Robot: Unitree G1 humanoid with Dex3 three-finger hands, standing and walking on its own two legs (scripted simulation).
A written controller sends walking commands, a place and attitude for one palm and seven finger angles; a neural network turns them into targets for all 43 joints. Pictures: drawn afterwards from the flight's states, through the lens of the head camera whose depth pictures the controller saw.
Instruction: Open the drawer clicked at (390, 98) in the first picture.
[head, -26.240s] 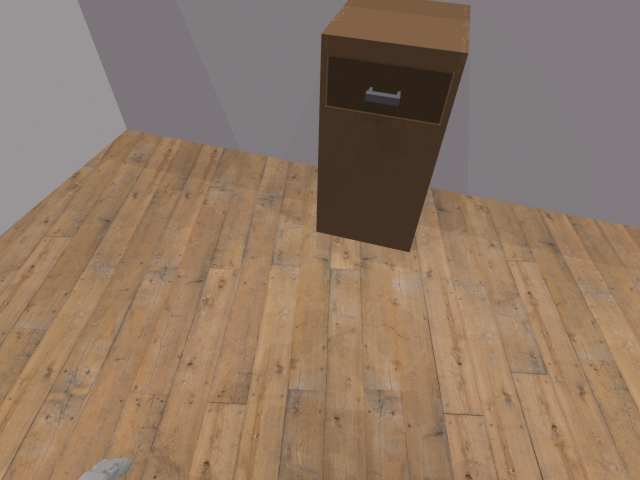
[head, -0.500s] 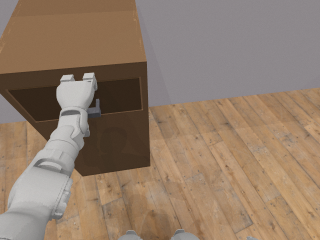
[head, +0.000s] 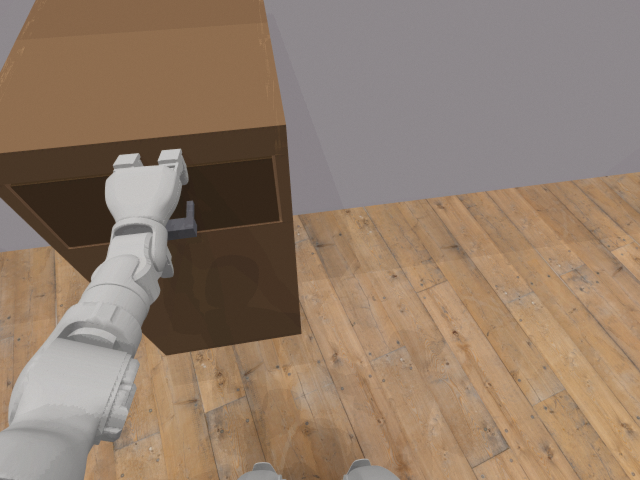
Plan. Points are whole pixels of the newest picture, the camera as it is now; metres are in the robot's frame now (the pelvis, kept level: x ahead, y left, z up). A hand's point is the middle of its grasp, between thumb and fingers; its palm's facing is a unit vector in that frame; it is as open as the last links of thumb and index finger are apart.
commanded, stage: re-aim the fingers above the handle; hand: left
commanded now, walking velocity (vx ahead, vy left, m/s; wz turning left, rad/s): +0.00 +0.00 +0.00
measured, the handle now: (162, 220) +0.51 +0.23 -0.04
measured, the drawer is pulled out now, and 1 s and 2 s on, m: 0.00 0.00 0.00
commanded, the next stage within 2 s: lower the fingers behind the handle in 1.32 s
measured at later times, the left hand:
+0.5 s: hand (157, 216) +0.47 +0.21 +0.03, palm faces +0.03 +0.01 -1.00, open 13.6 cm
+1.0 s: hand (157, 216) +0.47 +0.21 +0.03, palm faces +0.03 +0.01 -1.00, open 13.6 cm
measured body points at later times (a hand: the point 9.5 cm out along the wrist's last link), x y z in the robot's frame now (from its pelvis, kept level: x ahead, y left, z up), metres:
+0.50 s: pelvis +0.00 +0.00 +0.00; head +0.08 +0.00 +0.44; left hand +0.46 +0.20 +0.08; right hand +0.05 -0.26 -0.13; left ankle +0.02 +0.10 -0.69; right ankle +0.02 -0.08 -0.69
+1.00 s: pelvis +0.00 +0.01 +0.00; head +0.08 +0.01 +0.45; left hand +0.46 +0.20 +0.08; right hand +0.05 -0.26 -0.13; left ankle +0.02 +0.10 -0.69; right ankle +0.02 -0.08 -0.69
